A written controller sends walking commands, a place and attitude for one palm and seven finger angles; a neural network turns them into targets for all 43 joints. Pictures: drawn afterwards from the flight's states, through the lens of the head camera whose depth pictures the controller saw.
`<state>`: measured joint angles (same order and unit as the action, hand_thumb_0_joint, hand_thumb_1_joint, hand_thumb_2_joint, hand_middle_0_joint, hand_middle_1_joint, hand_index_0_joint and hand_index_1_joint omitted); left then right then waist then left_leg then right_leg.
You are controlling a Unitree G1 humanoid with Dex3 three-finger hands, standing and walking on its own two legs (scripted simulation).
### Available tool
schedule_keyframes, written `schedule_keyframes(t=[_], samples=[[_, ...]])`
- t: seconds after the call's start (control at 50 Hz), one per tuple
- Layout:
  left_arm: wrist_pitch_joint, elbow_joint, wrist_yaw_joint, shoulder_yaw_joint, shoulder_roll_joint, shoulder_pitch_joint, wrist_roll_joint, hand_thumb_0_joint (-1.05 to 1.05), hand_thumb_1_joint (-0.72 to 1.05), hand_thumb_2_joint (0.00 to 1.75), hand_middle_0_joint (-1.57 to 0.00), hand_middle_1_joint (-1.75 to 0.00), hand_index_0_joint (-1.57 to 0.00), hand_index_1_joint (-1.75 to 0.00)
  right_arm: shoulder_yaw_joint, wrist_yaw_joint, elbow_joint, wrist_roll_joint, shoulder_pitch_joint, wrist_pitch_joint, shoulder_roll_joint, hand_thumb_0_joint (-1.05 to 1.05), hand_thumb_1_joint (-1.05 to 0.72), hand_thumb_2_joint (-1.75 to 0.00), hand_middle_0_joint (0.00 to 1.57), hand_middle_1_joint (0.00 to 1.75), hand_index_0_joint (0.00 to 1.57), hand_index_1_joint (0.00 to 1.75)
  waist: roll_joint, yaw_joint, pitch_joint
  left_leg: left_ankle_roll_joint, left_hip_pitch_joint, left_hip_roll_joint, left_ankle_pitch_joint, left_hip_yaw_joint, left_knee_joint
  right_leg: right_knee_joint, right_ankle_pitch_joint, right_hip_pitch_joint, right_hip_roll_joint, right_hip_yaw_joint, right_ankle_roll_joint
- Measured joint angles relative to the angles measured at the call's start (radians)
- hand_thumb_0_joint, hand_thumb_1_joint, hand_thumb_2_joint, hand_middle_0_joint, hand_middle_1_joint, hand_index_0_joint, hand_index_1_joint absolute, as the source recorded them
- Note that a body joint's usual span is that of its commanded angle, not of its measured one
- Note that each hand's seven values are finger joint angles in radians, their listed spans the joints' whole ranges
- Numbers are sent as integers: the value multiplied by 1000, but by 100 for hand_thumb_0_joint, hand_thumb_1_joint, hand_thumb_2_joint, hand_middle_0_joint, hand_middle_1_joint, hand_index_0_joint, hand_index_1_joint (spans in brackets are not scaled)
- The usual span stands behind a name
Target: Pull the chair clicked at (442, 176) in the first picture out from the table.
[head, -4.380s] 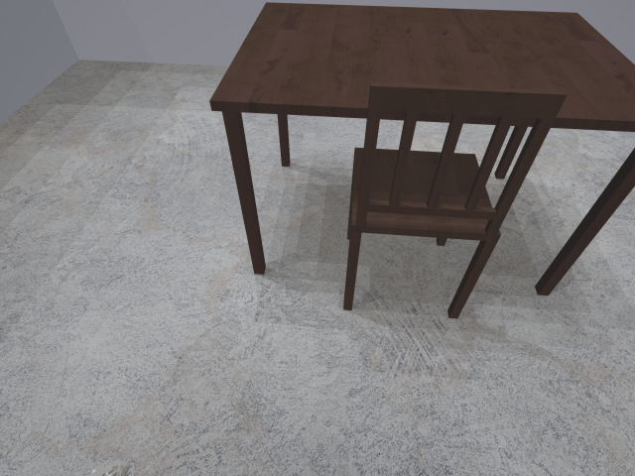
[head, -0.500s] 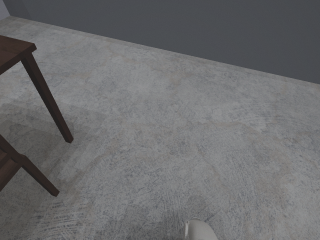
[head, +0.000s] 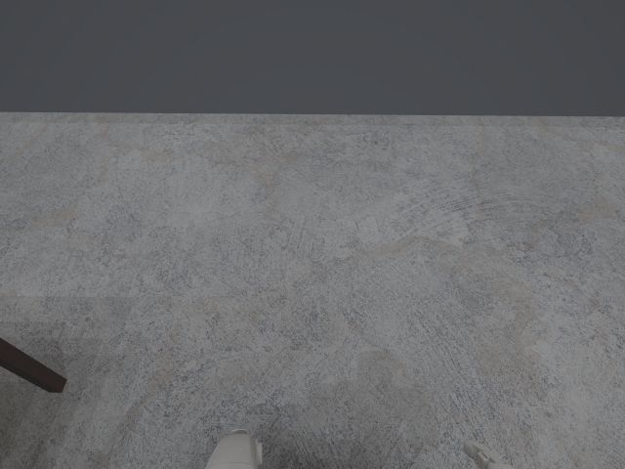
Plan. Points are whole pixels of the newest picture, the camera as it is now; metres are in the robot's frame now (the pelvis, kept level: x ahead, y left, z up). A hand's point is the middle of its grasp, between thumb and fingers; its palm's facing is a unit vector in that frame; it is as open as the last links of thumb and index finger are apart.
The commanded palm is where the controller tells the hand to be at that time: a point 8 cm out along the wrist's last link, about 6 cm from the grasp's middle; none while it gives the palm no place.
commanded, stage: walk to a spot facing it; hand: left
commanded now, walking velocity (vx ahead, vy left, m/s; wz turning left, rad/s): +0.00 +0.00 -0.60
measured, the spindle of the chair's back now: out of the picture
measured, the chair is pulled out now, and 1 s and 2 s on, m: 0.00 0.00 0.00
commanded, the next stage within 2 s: turn to face it in 0.22 s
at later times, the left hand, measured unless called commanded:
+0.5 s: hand (187, 386) +0.26 +0.23 -0.17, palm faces -0.21 -0.96 -0.20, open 7.4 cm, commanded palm none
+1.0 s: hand (150, 403) +0.23 +0.29 -0.19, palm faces +0.07 -0.97 -0.22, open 7.4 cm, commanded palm none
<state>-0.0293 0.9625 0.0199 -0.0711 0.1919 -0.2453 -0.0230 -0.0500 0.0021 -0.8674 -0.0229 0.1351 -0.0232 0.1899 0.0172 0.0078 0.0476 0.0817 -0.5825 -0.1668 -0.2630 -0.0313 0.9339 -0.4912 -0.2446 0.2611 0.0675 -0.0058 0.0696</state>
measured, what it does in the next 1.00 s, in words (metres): walks ahead: left foot, then right foot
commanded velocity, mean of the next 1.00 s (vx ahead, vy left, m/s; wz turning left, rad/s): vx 0.00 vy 0.00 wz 0.25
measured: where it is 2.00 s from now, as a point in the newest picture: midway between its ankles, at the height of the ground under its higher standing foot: outside the picture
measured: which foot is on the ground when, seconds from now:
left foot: up 0.00-0.12, down 0.14-0.58, up 0.60-0.86, down 0.88-1.00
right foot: down 0.00-0.16, up 0.18-0.54, down 0.56-0.88, up 0.90-1.00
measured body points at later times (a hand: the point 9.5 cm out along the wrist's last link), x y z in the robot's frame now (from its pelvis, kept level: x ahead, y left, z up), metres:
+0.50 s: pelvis +0.13 +0.06 +0.00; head +0.17 +0.07 +0.45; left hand +0.27 +0.28 -0.15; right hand +0.09 -0.19 -0.13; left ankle +0.13 +0.16 -0.74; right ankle +0.10 -0.10 -0.70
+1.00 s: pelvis +0.14 +0.08 -0.02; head +0.17 +0.11 +0.43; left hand +0.23 +0.34 -0.18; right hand +0.20 -0.18 -0.15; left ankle +0.19 +0.17 -0.74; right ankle +0.10 -0.07 -0.67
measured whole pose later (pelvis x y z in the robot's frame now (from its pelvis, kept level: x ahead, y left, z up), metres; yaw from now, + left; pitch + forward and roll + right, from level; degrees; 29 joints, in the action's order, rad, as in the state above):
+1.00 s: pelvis +0.14 +0.08 -0.02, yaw +2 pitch +0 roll -2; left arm 0.07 0.94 -0.02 -0.10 0.24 -0.14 -0.02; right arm -0.07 0.00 -0.91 -0.03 0.23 0.01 0.19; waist -0.03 -0.04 0.07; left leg -0.06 -0.42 -0.04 -0.30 -0.11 0.73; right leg -1.15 -0.50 0.46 -0.12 0.08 -0.08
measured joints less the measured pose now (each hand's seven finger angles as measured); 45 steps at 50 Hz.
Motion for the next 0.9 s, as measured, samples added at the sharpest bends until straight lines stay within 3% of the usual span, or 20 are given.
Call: schedule_keyframes(t=[0.12, 0.14, 0.18, 0.24, 0.32, 0.42, 0.52, 0.56, 0.58, 0.66, 0.72, 0.8, 0.88, 0.9], samples=[[14, -8, -5, -14, 15, -58, 3, 0, 90, 90, -21, -30, -20, -30, 11, 2, 14, 8, -47, -3, 0, 1, -91, -89, 20, 30, 19, 30, -19, 61, -12, -5, 132, 79, -10, -23, -275, -45, -86, -37, -4, -62, -43], [19, -9, -7, -17, 19, -72, 6, 0, 90, 90, -21, -30, -20, -30, 15, 4, 17, 7, -47, -7, 0, 1, -91, -89, 20, 30, 19, 30, -24, 68, -16, -15, 175, 89, 32, -33, -342, -75, -113, -34, -3, -75, -53], [33, 0, -11, -27, 35, -77, 15, 0, 90, 90, -21, -30, -20, -30, 25, 9, 17, 1, -56, -15, -12, 1, -91, -89, 20, 30, 20, 30, -53, 74, -6, -75, 195, 95, 49, -68, -324, -246, -196, 22, -9, -87, -65], [53, 16, -8, -34, 51, -81, 7, 0, 91, 90, -20, -30, -19, -30, 42, 9, 24, 0, -43, -8, -28, 1, -91, -89, 21, 30, 20, 30, -65, 68, 0, -100, 252, 67, -17, -123, -321, -563, -269, 141, -31, -24, -97], [78, 3, 7, -40, 64, -56, -1, 1, 91, 90, -20, -30, -19, -30, 42, 18, 9, 1, 4, -3, -38, 1, -91, -89, 21, 30, 20, 30, -61, 42, 7, -97, 328, 43, -15, -170, -393, -721, -178, 244, -85, 35, -126], [82, -22, 0, -34, 53, 6, -1, 0, 91, 90, -20, -30, -19, -30, 27, 26, -46, 2, 81, 1, -27, 1, -91, -89, 21, 30, 20, 30, -43, 3, 13, -100, 374, 37, -17, -204, -446, -599, -102, 258, -128, 46, -135], [55, -15, -19, 0, 21, 80, -1, 0, 91, 90, -20, -30, -19, -30, 14, 23, -125, -1, 168, 8, -10, 1, -92, -89, 21, 30, 20, 30, -27, -51, 13, -90, 381, 54, -40, -195, -436, -226, -50, 113, -132, 68, -124], [38, -13, -21, 14, 9, 101, 0, 0, 91, 90, -20, -30, -19, -30, 10, 19, -155, 4, 209, 17, -12, 1, -92, -89, 20, 30, 20, 30, -31, -63, 3, -78, 373, 69, -67, -188, -400, -60, 31, 28, -133, 84, -118], [29, -7, -25, 19, -5, 112, -1, 0, 91, 90, -20, -30, -19, -30, 7, 17, -170, 9, 224, 23, -8, 1, -91, -89, 20, 30, 20, 30, -18, -65, -1, -72, 362, 65, -86, -181, -370, -34, -8, 7, -131, 94, -108], [12, -5, -31, 41, -59, 138, -4, 0, 91, 90, -20, -30, -20, -30, -3, 18, -197, 18, 247, 71, -3, 1, -91, -89, 20, 30, 19, 30, 23, -82, -2, -44, 254, 93, -276, -85, -88, -66, -68, -15, -152, 144, -87], [19, -11, -38, 42, -77, 138, -4, 0, 90, 90, -21, -30, -20, -30, -7, 9, -197, 17, 231, 87, -14, 1, -91, -89, 20, 30, 19, 30, 14, -73, 0, -29, 179, 101, -279, -65, 79, -58, -71, -49, -178, 176, -94], [32, -15, -44, 26, -64, 126, -4, -1, 91, 90, -21, -30, -20, -30, -14, -5, -157, 14, 184, 85, -22, 1, -91, -89, 20, 30, 19, 30, -7, -65, 4, -21, 149, 86, -221, -75, 23, -74, -85, -66, -209, 216, -115], [53, -20, -43, 6, -23, 113, -3, -1, 91, 90, -21, -30, -20, -30, -22, -16, -95, 9, 144, 65, -10, 1, -91, -89, 20, 30, 19, 30, -27, -57, 10, -26, 198, 82, -55, -95, -197, -182, -143, -40, -249, 255, -146], [62, -23, -41, 0, -11, 107, 2, -1, 91, 90, -21, -30, -20, -30, -26, -17, -82, 6, 136, 56, -5, 1, -91, -89, 20, 30, 19, 30, -34, -57, 7, -63, 187, 94, -39, -94, -198, -240, -174, -11, -261, 245, -148]])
